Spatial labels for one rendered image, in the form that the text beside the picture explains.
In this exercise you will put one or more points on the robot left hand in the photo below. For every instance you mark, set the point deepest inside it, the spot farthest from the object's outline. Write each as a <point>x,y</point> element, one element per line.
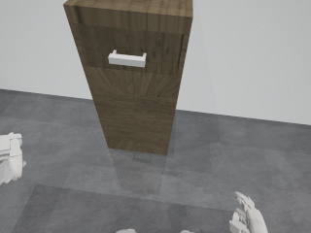
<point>12,157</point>

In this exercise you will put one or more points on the drawer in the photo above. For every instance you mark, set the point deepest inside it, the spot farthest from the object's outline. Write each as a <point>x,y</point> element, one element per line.
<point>162,49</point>

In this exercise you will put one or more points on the robot right hand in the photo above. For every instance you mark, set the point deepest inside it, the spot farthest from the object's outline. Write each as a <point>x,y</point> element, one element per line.
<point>252,220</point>

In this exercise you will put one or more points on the handle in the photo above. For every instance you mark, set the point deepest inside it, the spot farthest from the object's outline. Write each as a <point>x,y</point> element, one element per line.
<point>127,60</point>

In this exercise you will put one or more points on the cabinet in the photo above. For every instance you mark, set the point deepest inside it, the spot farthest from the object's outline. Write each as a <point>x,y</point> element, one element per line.
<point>136,110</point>

